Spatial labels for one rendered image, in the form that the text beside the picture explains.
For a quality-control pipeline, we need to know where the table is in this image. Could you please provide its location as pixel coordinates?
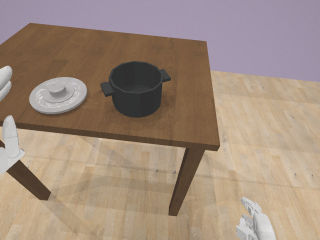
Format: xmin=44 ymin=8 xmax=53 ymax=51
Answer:
xmin=0 ymin=23 xmax=221 ymax=217

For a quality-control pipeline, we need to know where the knob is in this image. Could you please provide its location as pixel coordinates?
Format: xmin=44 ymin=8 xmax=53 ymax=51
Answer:
xmin=48 ymin=82 xmax=66 ymax=96

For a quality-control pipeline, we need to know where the lid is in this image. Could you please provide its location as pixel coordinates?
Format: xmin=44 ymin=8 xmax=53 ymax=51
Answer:
xmin=29 ymin=77 xmax=88 ymax=114

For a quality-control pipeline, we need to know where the robot left hand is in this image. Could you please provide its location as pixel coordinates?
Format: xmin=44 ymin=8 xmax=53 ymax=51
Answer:
xmin=0 ymin=66 xmax=25 ymax=175

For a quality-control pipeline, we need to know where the robot right hand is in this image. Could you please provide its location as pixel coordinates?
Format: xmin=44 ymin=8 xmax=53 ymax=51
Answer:
xmin=236 ymin=197 xmax=276 ymax=240

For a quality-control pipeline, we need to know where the pot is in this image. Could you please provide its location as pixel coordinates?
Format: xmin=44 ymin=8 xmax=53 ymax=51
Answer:
xmin=100 ymin=61 xmax=171 ymax=118

